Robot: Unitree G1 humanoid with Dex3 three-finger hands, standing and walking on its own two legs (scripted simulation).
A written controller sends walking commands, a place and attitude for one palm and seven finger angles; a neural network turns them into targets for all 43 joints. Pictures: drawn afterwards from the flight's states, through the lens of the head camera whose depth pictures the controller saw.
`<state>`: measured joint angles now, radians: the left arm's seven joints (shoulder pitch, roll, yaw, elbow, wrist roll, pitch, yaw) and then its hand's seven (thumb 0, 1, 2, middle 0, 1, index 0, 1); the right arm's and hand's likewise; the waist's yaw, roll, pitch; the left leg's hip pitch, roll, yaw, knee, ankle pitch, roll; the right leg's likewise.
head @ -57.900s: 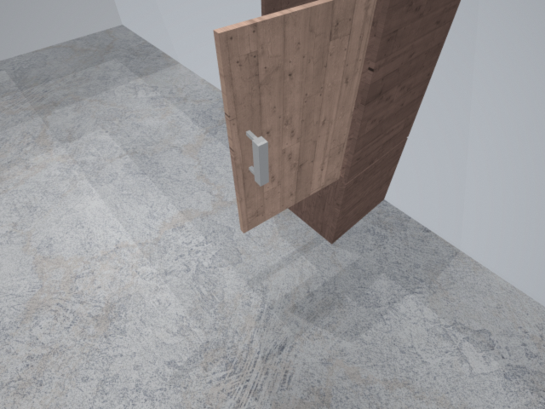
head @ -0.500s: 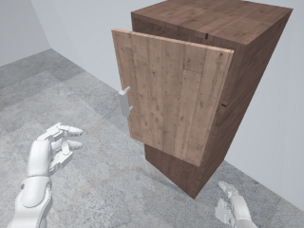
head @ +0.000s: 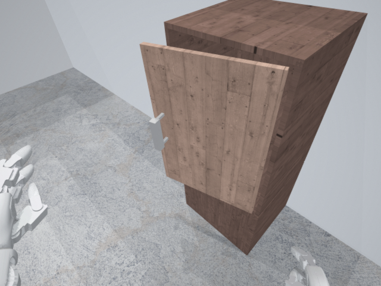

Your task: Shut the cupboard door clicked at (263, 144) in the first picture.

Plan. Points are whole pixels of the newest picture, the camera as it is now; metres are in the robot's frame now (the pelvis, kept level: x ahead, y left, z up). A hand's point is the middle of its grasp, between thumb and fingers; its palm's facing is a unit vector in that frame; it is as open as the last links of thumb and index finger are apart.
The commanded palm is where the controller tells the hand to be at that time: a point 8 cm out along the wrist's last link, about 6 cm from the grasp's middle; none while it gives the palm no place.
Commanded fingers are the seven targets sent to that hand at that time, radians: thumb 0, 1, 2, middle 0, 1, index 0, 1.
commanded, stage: draw the hand back to the body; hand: left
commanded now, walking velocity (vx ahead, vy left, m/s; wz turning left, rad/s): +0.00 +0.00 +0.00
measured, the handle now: (160, 131) +0.61 +0.20 -0.04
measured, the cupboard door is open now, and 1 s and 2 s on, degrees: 15 15 15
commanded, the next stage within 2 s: step back with the hand held close in 0.14 s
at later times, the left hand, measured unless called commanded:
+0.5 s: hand (43, 202) +0.19 +0.27 +0.16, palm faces +0.40 -0.78 -0.49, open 7.4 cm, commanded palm +0.14 +0.31 +0.18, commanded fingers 0.00 0.90 0.90 -0.20 -0.30 -0.20 -0.30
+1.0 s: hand out of the picture +0.11 +0.30 +0.16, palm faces +0.46 -0.76 -0.46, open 7.4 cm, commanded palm +0.04 +0.33 +0.18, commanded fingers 0.00 0.90 0.90 -0.20 -0.30 -0.20 -0.30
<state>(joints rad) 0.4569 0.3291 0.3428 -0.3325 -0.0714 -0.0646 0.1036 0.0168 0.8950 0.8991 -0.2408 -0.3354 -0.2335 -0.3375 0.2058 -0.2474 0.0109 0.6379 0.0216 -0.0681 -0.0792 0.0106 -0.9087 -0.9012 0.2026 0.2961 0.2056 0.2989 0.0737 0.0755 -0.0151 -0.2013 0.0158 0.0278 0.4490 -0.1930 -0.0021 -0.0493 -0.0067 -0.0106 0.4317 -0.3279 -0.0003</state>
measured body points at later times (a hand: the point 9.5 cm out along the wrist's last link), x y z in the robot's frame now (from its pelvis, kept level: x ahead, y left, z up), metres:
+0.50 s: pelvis -0.01 +0.01 +0.00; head -0.01 -0.02 +0.45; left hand +0.17 +0.31 +0.18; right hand +0.18 -0.23 -0.10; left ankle +0.03 +0.12 -0.74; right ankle -0.06 -0.12 -0.74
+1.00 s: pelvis -0.09 +0.03 -0.01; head -0.08 +0.03 +0.44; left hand +0.08 +0.34 +0.18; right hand +0.08 -0.21 -0.09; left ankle +0.03 +0.12 -0.74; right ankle -0.06 -0.11 -0.74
